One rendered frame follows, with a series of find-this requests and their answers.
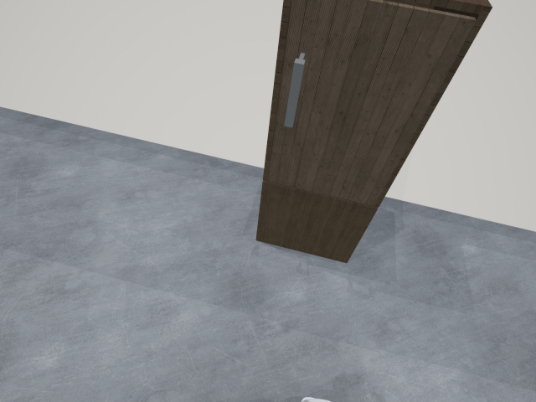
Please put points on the cupboard door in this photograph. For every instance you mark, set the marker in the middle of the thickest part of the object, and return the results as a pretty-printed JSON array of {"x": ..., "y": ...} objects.
[{"x": 372, "y": 69}]

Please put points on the handle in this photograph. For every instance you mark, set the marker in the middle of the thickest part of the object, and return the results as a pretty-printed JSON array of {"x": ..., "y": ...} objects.
[{"x": 296, "y": 80}]

